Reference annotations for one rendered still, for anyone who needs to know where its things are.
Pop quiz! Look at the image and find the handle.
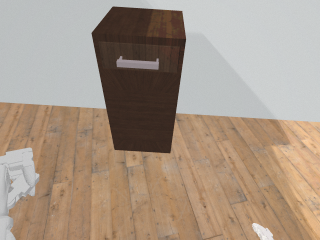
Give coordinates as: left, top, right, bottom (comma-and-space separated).
116, 56, 159, 70

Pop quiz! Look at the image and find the cabinet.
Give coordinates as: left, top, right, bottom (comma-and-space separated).
91, 6, 186, 154

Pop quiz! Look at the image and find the right robot hand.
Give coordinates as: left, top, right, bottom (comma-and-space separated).
252, 223, 274, 240

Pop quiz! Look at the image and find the robot left forearm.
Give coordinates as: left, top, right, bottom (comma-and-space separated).
0, 215, 16, 240

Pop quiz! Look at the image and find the left robot hand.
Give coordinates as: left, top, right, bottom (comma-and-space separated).
0, 147, 40, 216

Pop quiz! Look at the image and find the drawer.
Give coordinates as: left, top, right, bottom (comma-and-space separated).
98, 41, 180, 73

